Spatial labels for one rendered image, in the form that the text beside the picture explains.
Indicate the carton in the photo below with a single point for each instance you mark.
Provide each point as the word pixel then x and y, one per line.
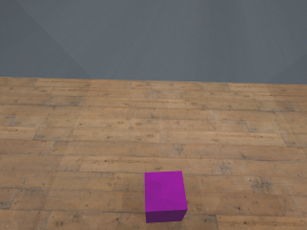
pixel 165 198

